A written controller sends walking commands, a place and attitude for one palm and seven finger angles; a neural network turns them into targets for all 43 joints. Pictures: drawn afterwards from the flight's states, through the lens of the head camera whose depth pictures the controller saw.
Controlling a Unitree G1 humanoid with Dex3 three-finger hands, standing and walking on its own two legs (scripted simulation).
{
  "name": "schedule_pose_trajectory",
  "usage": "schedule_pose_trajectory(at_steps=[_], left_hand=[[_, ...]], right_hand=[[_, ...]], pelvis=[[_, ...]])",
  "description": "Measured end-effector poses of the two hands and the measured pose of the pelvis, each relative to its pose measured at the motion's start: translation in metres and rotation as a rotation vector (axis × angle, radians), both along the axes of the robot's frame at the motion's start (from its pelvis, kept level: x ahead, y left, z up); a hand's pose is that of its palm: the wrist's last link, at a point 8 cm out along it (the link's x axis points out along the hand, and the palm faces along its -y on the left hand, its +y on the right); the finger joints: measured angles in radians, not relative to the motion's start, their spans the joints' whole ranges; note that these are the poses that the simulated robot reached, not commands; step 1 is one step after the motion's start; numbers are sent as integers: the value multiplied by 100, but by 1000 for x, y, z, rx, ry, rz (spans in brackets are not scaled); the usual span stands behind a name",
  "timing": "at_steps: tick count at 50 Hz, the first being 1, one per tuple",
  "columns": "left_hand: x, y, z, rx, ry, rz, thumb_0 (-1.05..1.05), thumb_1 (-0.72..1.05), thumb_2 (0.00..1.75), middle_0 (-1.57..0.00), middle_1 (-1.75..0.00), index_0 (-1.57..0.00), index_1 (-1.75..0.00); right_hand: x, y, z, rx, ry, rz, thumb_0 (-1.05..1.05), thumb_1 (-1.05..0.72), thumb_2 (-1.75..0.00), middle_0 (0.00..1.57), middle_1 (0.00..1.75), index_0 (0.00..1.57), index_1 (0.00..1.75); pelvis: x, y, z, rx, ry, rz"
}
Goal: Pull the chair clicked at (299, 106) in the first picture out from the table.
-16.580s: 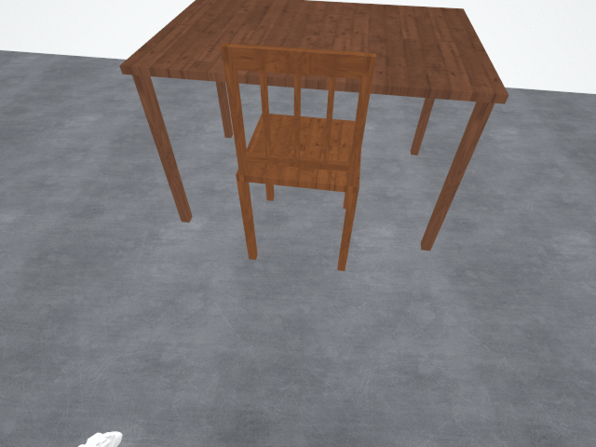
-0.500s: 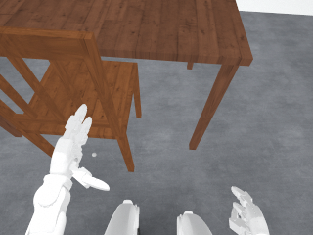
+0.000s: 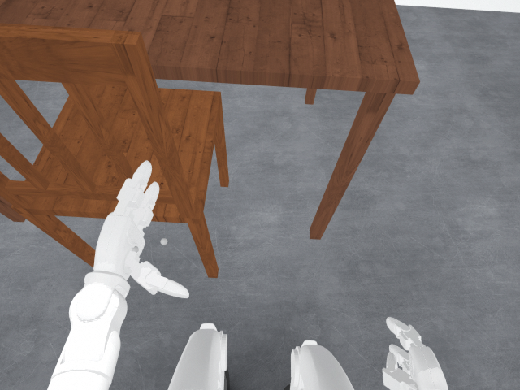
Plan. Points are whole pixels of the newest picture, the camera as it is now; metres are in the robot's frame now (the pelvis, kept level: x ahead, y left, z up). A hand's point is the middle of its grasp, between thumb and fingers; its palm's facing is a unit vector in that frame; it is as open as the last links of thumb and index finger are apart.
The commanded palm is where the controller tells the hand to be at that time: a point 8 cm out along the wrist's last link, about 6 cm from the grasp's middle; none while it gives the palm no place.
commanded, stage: aim the fingers beside a spindle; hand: left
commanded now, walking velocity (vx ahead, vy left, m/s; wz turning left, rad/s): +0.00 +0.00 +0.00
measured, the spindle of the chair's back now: (54, 144) +0.48 +0.35 +0.05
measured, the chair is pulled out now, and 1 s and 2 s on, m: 0.00 0.00 0.00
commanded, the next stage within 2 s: none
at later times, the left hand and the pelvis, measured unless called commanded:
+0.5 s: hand (159, 239) +0.32 +0.16 +0.04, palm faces -0.07 -1.00 -0.04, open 16.9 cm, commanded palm +0.30 +0.22 +0.04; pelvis +0.00 +0.01 +0.00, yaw +0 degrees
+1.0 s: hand (163, 239) +0.33 +0.16 +0.02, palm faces -0.04 -1.00 -0.04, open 16.9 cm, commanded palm +0.31 +0.21 +0.04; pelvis +0.00 +0.00 +0.00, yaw +0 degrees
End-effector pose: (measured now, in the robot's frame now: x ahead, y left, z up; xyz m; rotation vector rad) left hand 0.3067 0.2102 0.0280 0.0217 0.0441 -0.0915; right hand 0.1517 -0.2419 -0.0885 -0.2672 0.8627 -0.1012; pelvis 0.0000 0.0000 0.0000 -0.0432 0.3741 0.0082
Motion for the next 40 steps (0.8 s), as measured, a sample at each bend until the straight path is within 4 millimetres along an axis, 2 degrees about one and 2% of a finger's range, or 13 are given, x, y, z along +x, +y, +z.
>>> schedule_pose_trajectory(at_steps=[9, 13, 17, 22, 26, 31, 34, 40], left_hand=[[-8, 14, 17, 24, -38, 44, -1, -50, 31, -6, -8, -6, -8], [-11, 14, 8, 8, -3, 35, -1, -50, 30, -6, -8, -6, -8], [-13, 3, -1, -14, 11, 2, -1, -50, 30, -6, -8, -6, -8], [-10, -6, 11, -5, -51, -10, -1, -50, 30, -6, -8, -6, -8], [-4, 4, 17, 21, -65, 29, -1, -50, 30, -6, -8, -6, -8], [-2, 14, 1, 19, 12, 50, -1, -50, 30, -6, -8, -6, -8], [-6, 7, -2, 1, 24, 25, -1, -50, 31, -6, -8, -6, -8], [-8, -14, 17, 4, -54, -19, -1, -50, 30, -6, -8, -6, -8]], right_hand=[[-1, 7, 4, 21, 1, -5, 1, -90, -90, 20, 30, 20, 30], [1, 10, 5, 19, -2, 5, 1, -90, -90, 20, 30, 20, 30], [3, 11, 6, 5, -12, 8, 1, -90, -90, 20, 30, 20, 30], [6, 13, 8, 1, -24, 9, 1, -90, -90, 20, 30, 20, 30], [6, 16, 8, 15, -16, 12, 1, -90, -90, 20, 30, 20, 30], [4, 17, 5, 22, 5, 17, 1, -90, -90, 20, 30, 20, 30], [3, 16, 4, 17, 10, 11, 1, -90, -90, 20, 30, 20, 30], [4, 15, 6, 15, 10, 6, 1, -90, -90, 20, 30, 20, 30]], pelvis=[[0, 4, 5, 2, -9, -4], [0, 5, 5, -4, -10, 3], [-2, 8, 3, -8, -9, 7], [-3, 9, 3, -8, -12, 4], [-2, 9, 4, -5, -13, 1], [-2, 9, 3, -7, -5, 4], [-1, 9, 3, -10, -4, 6], [3, 10, 6, -6, -10, 5]])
